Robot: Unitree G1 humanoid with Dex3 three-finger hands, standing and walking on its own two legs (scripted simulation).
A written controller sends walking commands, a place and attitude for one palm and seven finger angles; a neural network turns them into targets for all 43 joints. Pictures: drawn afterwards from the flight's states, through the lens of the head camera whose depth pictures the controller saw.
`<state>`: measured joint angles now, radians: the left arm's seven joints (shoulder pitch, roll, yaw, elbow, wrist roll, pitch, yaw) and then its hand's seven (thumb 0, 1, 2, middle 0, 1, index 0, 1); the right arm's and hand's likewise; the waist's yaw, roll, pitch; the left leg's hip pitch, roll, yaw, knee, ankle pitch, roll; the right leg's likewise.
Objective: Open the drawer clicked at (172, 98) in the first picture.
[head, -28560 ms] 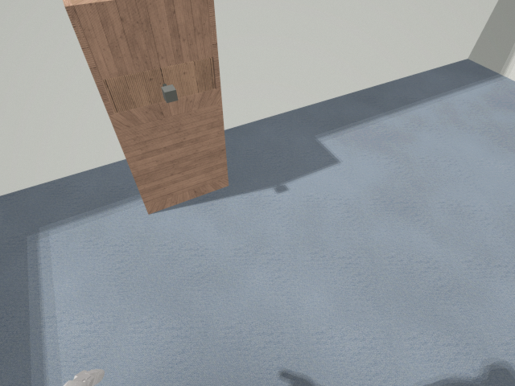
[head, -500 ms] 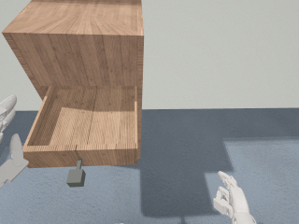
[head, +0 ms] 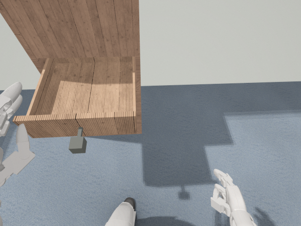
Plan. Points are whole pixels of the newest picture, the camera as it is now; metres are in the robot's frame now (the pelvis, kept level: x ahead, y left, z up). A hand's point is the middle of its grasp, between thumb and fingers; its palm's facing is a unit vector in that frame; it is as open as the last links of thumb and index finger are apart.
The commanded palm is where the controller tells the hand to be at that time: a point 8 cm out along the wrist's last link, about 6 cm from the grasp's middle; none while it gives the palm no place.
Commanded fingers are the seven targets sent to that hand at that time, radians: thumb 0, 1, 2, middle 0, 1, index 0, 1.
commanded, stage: step back with the hand held close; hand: left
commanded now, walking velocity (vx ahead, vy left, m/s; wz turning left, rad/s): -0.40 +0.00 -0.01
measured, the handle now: (79, 139) +0.36 +0.28 -0.11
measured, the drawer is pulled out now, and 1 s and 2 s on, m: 0.29 0.29 0.29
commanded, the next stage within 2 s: stop stepping back and stand still in 0.20 s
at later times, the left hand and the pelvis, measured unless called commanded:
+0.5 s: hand out of the picture +0.06 +0.18 +0.19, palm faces +0.34 -0.78 -0.52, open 7.4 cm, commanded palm +0.01 +0.22 +0.19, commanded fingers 0.00 0.90 0.90 -0.20 -0.30 -0.20 -0.30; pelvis -0.12 -0.06 +0.00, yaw +0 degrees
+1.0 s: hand out of the picture -0.01 +0.17 +0.20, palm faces +0.44 -0.74 -0.51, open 7.4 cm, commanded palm -0.07 +0.21 +0.19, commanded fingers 0.00 0.90 0.90 -0.20 -0.30 -0.20 -0.30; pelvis -0.18 -0.07 +0.00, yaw +4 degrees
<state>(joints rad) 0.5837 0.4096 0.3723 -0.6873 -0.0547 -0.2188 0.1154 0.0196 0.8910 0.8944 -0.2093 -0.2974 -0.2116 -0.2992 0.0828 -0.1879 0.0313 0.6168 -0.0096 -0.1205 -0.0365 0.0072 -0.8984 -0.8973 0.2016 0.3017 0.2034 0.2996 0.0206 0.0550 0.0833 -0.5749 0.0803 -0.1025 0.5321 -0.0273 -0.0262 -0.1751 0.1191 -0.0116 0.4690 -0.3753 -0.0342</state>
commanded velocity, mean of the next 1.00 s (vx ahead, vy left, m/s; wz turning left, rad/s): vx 0.05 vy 0.06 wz -0.01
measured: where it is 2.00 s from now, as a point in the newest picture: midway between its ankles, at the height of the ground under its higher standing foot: outside the picture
